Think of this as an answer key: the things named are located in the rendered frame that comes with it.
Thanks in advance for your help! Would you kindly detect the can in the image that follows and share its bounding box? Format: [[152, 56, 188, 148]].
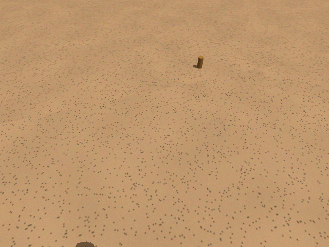
[[197, 56, 204, 68]]

